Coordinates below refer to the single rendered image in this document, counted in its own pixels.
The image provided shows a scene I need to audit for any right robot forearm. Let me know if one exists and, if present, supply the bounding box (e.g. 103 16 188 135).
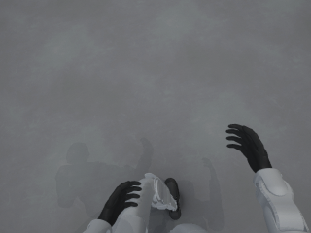
253 168 310 233

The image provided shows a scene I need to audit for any left robot forearm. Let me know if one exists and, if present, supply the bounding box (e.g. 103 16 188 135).
83 219 113 233

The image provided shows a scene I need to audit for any left robot shin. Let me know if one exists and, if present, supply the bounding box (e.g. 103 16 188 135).
144 173 178 211

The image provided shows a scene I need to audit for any left robot hand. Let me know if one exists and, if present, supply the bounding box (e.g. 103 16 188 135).
98 181 142 227

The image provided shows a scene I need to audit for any right robot hand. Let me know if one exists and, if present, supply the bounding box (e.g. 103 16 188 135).
226 124 272 173

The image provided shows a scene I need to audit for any left robot thigh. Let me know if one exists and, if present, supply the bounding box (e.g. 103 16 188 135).
112 177 164 233

